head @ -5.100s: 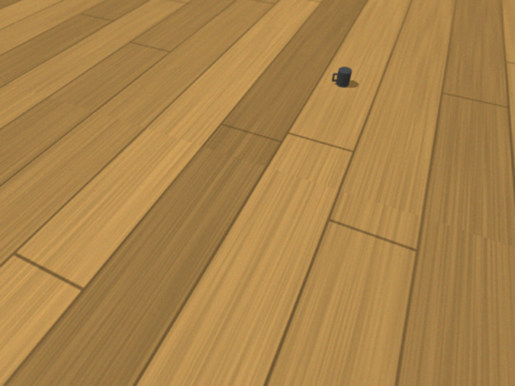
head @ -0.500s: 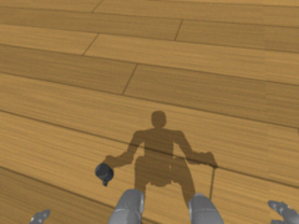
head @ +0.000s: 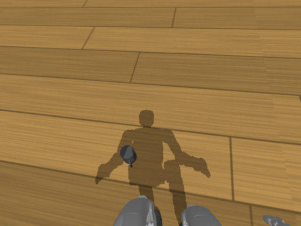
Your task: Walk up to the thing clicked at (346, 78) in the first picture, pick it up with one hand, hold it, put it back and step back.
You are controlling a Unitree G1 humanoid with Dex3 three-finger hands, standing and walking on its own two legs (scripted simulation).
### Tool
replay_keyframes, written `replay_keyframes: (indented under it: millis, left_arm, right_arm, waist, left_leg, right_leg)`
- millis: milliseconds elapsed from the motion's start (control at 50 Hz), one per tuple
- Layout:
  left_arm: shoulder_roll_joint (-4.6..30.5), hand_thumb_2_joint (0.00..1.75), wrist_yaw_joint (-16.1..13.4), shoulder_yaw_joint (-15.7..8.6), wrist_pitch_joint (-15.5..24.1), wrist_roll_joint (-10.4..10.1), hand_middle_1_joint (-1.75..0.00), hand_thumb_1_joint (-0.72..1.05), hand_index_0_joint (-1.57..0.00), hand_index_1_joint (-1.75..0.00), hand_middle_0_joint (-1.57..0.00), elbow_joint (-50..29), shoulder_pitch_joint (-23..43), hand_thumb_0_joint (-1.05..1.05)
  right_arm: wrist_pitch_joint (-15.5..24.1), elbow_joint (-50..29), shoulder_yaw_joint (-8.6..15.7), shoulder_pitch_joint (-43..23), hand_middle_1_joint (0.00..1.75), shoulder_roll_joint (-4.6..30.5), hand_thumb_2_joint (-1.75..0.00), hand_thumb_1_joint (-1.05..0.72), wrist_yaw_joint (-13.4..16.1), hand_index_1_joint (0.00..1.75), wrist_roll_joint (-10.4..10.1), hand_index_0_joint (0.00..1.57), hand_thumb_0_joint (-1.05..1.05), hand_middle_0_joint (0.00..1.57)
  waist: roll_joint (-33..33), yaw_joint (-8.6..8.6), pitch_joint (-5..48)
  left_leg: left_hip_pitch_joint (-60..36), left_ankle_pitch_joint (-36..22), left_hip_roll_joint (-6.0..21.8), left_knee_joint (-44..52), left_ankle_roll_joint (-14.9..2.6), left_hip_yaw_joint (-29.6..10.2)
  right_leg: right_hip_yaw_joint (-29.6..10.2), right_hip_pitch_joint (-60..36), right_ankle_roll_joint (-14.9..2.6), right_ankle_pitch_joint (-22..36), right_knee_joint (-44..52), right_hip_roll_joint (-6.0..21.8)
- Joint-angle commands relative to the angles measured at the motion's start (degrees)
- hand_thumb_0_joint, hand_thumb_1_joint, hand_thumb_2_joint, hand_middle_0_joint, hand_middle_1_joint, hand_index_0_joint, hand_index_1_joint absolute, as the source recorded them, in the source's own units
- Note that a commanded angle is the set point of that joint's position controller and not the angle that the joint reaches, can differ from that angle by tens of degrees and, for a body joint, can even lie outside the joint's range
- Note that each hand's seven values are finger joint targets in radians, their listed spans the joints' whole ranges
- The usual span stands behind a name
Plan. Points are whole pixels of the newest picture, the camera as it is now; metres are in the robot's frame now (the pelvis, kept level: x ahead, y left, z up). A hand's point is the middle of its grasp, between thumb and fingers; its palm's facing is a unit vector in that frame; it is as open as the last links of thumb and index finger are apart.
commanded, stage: walk up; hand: left
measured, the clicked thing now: (129, 157) +0.52 +0.23 -0.68
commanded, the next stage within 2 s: none
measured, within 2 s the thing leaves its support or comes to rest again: neither
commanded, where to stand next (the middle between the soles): +0.12 +0.04 m, yaw -4 degrees
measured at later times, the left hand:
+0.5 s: hand out of the picture +0.07 +0.35 -0.13, palm faces -0.09 -0.92 -0.38, open 7.4 cm
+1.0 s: hand out of the picture +0.12 +0.30 -0.12, palm faces -0.06 -0.93 -0.37, open 7.4 cm
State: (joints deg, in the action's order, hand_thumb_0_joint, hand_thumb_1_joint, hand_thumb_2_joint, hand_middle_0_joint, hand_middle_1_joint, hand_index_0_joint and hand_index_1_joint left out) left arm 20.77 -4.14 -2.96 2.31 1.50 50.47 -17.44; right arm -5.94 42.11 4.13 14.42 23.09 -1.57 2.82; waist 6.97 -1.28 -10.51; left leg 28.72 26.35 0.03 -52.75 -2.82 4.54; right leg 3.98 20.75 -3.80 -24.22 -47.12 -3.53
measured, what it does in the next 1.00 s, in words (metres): steps on the spot: left foot, then right foot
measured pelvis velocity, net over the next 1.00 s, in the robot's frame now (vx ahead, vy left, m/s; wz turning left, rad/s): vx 0.03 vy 0.04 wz -0.06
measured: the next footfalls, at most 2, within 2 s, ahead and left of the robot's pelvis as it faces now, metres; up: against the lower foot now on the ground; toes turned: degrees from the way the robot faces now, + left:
left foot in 0.18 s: +0.10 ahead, +0.17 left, +0.00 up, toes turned -2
right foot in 0.58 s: +0.06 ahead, -0.09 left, +0.00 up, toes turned -5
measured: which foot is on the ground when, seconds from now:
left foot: up 0.00-0.16, down 0.18-1.00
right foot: down 0.00-0.20, up 0.22-0.56, down 0.58-1.00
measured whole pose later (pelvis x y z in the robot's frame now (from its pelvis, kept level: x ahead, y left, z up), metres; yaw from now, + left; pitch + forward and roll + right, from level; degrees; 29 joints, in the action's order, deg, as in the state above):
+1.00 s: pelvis +0.03 +0.04 +0.03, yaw -4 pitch -3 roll +0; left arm 21.2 0.2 -2.0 1.5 0.3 59.6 -8.7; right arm 1.9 57.4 -0.2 8.1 20.7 -0.1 0.4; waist 0.3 0.1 -4.7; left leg 17.4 18.3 2.0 -38.2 0.5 1.2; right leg 0.6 14.8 -0.3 -18.9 -36.7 0.7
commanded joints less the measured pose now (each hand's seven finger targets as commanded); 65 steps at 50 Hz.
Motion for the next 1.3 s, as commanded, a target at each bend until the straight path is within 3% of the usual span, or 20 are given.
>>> replay_keyframes:
  millis: [0, 80, 140, 160, 180, 200, 280, 460, 540, 580, 600, 620, 740, 780, 820, 920, 960, 980, 1040, 1280]
  left_arm:
    - [18.84, 0.90, -1.78, -4.89, 2.58, 0.00, -0.30, 0.90, -0.20, -0.30, -0.20, -4.54, 2.44, 0.00]
    - [15.63, 0.90, 0.75, -4.09, 1.82, 1.19, -0.30, 0.90, -0.20, -0.30, -0.20, -5.91, 8.32, 0.00]
    - [14.04, 0.90, 2.34, -3.69, -0.46, 1.55, -0.30, 0.90, -0.20, -0.30, -0.20, -4.03, 7.84, 0.00]
    - [11.29, 0.90, 2.58, -3.00, -1.17, 1.31, -0.30, 0.90, -0.20, -0.30, -0.20, -3.72, 6.66, 0.00]
    - [8.19, 0.90, 2.99, -2.34, -1.50, 0.22, -0.30, 0.90, -0.20, -0.30, -0.20, -4.08, 5.03, 0.00]
    - [14.06, 0.90, 2.37, -3.70, -1.31, 0.52, -0.30, 0.90, -0.20, -0.30, -0.20, -2.35, 7.63, 0.00]
    - [14.43, 0.90, 4.14, -4.33, -1.97, -0.14, -0.30, 0.90, -0.20, -0.30, -0.20, 1.88, 3.30, 0.00]
    - [12.83, 0.90, 5.50, -4.13, -1.47, 0.07, -0.30, 0.90, -0.20, -0.30, -0.20, 0.53, 8.76, 0.00]
    - [13.04, 0.90, 4.64, -4.25, 0.01, 0.04, -0.30, 0.90, -0.20, -0.30, -0.20, 3.44, 2.15, 0.00]
    - [20.89, 0.90, 4.14, -5.43, 0.60, 0.24, -0.30, 0.90, -0.20, -0.30, -0.20, 2.99, 0.56, 0.00]
    - [22.00, 0.90, 4.35, -5.67, 0.48, 0.10, -0.30, 0.90, -0.20, -0.30, -0.20, 1.80, 2.52, 0.00]
    - [19.64, 0.90, 4.34, -5.10, 0.42, -0.56, -0.30, 0.90, -0.20, -0.30, -0.20, 1.46, 2.89, 0.00]
    - [15.23, 0.90, 3.99, -2.24, -0.42, -1.29, -0.30, 0.90, -0.20, -0.30, -0.20, 0.72, 10.74, 0.00]
    - [9.88, 0.90, 3.84, -0.45, -0.82, -2.47, -0.30, 0.90, -0.20, -0.30, -0.20, -0.17, 11.61, 0.00]
    - [13.46, 0.90, 3.23, -1.47, -1.48, -2.20, -0.30, 0.90, -0.20, -0.30, -0.20, 2.68, 8.73, 0.00]
    - [11.30, 0.90, 3.53, -1.43, 0.46, -1.38, -0.30, 0.90, -0.20, -0.30, -0.20, 7.93, 4.02, 0.00]
    - [16.04, 0.90, 3.06, -2.01, 1.43, -0.58, -0.30, 0.90, -0.20, -0.30, -0.20, 7.11, 8.71, 0.00]
    - [17.45, 0.90, 3.40, -1.58, 1.30, -0.77, -0.30, 0.90, -0.20, -0.30, -0.20, 6.80, 13.11, 0.00]
    - [12.49, 0.90, 3.60, -0.05, 0.86, -1.59, -0.30, 0.90, -0.20, -0.30, -0.20, 7.62, 15.29, 0.00]
    - [12.07, 0.90, 3.41, -0.11, -0.03, -1.58, -0.30, 0.90, -0.20, -0.30, -0.20, 11.50, 18.09, 0.00]
  right_arm:
    - [2.22, -2.80, 4.56, -2.04, 0.30, 12.66, -0.90, -0.90, 1.13, 0.30, -1.06, 0.20, 0.00, 0.20]
    - [4.19, 3.48, 3.83, 4.03, 0.30, 11.67, -0.90, -0.90, 0.41, 0.30, -2.53, 0.20, 0.00, 0.20]
    - [6.41, 7.16, 3.29, 6.58, 0.30, 10.24, -0.90, -0.90, 1.13, 0.30, -1.56, 0.20, 0.00, 0.20]
    - [7.44, 7.62, 3.56, 7.80, 0.30, 11.88, -0.90, -0.90, 1.94, 0.30, -0.72, 0.20, 0.00, 0.20]
    - [8.77, 6.35, 3.54, 5.85, 0.30, 15.70, -0.90, -0.90, 2.55, 0.30, -0.15, 0.20, 0.00, 0.20]
    - [9.05, 5.76, 4.16, 2.27, 0.30, 20.16, -0.90, -0.90, 2.59, 0.30, -1.25, 0.20, 0.00, 0.20]
    - [10.70, 7.53, 3.12, -0.53, 0.30, 16.99, -0.90, -0.90, 3.44, 0.30, -0.85, 0.20, 0.00, 0.20]
    - [10.39, 8.62, 3.12, 3.41, 0.30, 17.20, -0.90, -0.90, 3.01, 0.30, -0.71, 0.20, 0.00, 0.20]
    - [9.06, 7.30, 1.05, -0.05, 0.30, 13.00, -0.90, -0.90, 2.55, 0.30, -2.23, 0.20, 0.00, 0.20]
    - [8.95, 5.84, -0.42, -1.81, 0.30, 8.42, -0.90, -0.90, 3.06, 0.30, -2.70, 0.20, 0.00, 0.20]
    - [9.03, 6.58, 0.83, -2.61, 0.30, 12.23, -0.90, -0.90, 3.65, 0.30, -2.30, 0.20, 0.00, 0.20]
    - [9.33, 7.75, 0.94, -0.81, 0.30, 13.24, -0.90, -0.90, 3.48, 0.30, -2.70, 0.20, 0.00, 0.20]
    - [10.23, 12.91, 0.45, 4.94, 0.30, 9.05, -0.90, -0.90, 2.48, 0.30, -2.95, 0.20, 0.00, 0.20]
    - [10.52, 13.14, 1.57, 4.91, 0.30, 13.17, -0.90, -0.90, 3.17, 0.30, -1.56, 0.20, 0.00, 0.20]
    - [10.51, 11.54, 2.46, 0.17, 0.30, 18.94, -0.90, -0.90, 2.65, 0.30, -2.31, 0.20, 0.00, 0.20]
    - [9.05, 11.55, -0.86, -10.07, 0.30, 11.40, -0.90, -0.90, 2.17, 0.30, -2.71, 0.20, 0.00, 0.20]
    - [8.34, 12.26, -1.93, -7.40, 0.30, 7.63, -0.90, -0.90, 1.87, 0.30, -3.50, 0.20, 0.00, 0.20]
    - [8.07, 13.56, -1.63, -7.50, 0.30, 8.45, -0.90, -0.90, 2.07, 0.30, -3.55, 0.20, 0.00, 0.20]
    - [8.97, 16.21, -1.13, -9.56, 0.30, 10.54, -0.90, -0.90, 1.83, 0.30, -3.00, 0.20, 0.00, 0.20]
    - [8.10, 20.15, -2.05, -14.20, 0.30, 9.26, -0.90, -0.90, 2.07, 0.30, -3.03, 0.20, 0.00, 0.20]
  waist:
    - [-8.53, 1.82, 5.59]
    - [-15.47, -0.32, 8.88]
    - [-12.69, -1.32, 6.99]
    - [-7.29, -1.41, 6.30]
    - [0.68, 0.20, 5.68]
    - [-1.21, -0.80, 2.04]
    - [-0.17, 1.53, 2.17]
    - [4.12, -0.92, 6.25]
    - [-0.11, 3.70, 10.44]
    - [-18.09, 4.75, 10.02]
    - [-16.54, 4.98, 7.97]
    - [-12.74, 3.93, 8.11]
    - [-14.79, -1.36, 11.31]
    - [-2.78, -1.92, 14.36]
    - [0.43, -0.60, 12.69]
    - [-0.68, 4.44, 9.49]
    - [-10.76, 1.16, 9.04]
    - [-10.54, -0.56, 8.51]
    - [-7.85, 0.08, 12.11]
    - [-8.12, 0.87, 14.75]
  left_leg:
    - [5.96, 2.33, 1.80, -12.90, 2.01, -16.06]
    - [-8.88, -0.50, 0.29, -1.71, 2.79, -5.79]
    - [-20.13, -2.98, -2.29, 18.73, 3.23, -2.58]
    - [-21.02, 2.20, 1.69, 24.34, 1.95, -11.45]
    - [-17.92, 15.24, 16.08, 34.95, -3.72, -38.01]
    - [-7.94, 20.74, 23.20, 38.35, -10.88, -47.69]
    - [-6.94, 14.25, 15.65, 35.37, -6.12, -31.50]
    - [-16.50, -6.66, 14.92, 30.83, -8.63, -23.44]
    - [-7.05, -15.74, 8.83, 18.86, -3.24, -12.47]
    - [8.92, 2.65, -2.03, 0.78, 1.28, -4.04]
    - [8.01, 8.62, 0.32, -3.86, 1.40, -8.19]
    - [7.12, 8.04, 0.72, -4.50, 1.24, -9.30]
    - [-17.24, -15.12, -0.56, 23.13, 1.63, -1.49]
    - [-24.96, -26.75, 9.29, 30.17, -0.96, -16.66]
    - [-19.64, -11.74, 21.59, 33.75, -12.76, -34.27]
    - [-8.54, -19.45, 9.98, 24.13, -2.32, -12.92]
    - [-5.92, -14.38, 2.94, 17.40, 2.26, -7.17]
    - [-13.01, -6.74, 2.57, 20.48, 2.19, -6.16]
    - [-20.14, -22.32, 6.24, 26.36, 0.76, -9.34]
    - [-22.39, -28.84, 7.08, 31.06, 1.58, -7.45]
  right_leg:
    - [-31.74, -0.96, -11.35, 4.84, 21.72, 22.50]
    - [-19.54, 7.87, -6.99, -17.84, 21.88, 14.13]
    - [-12.59, 12.81, -3.84, -18.63, 12.47, 8.74]
    - [-10.00, 15.13, -2.32, -13.58, 2.40, 6.73]
    - [-8.26, 19.20, 1.48, -6.23, -7.67, 1.75]
    - [-11.58, 16.60, 1.73, -8.06, -9.76, 4.35]
    - [-10.92, 10.80, 1.91, -0.52, -9.87, 6.24]
    - [-4.30, 6.69, 2.40, -4.78, 2.53, 5.34]
    - [-3.17, -14.66, 0.98, 7.67, 19.52, 3.69]
    - [-32.97, -20.10, -7.91, -1.70, 28.49, 21.54]
    - [-36.07, -16.50, -13.21, 4.20, 27.74, 26.28]
    - [-30.99, -17.11, -13.26, 11.44, 25.64, 24.31]
    - [-9.52, -3.77, -5.14, 30.64, 12.63, 14.21]
    - [-5.34, 3.36, 0.59, 19.93, 1.56, 8.59]
    - [-7.05, 4.08, 1.97, -9.81, -3.98, 5.67]
    - [-6.33, -10.45, 1.35, 11.14, 20.12, 6.87]
    - [-23.09, -9.91, -2.42, 11.63, 28.21, 17.08]
    - [-21.09, -3.37, -4.68, 11.16, 26.77, 18.82]
    - [-9.40, -5.86, 1.32, 21.81, 21.76, 10.72]
    - [-7.78, -15.34, 2.27, 26.60, 27.25, 11.48]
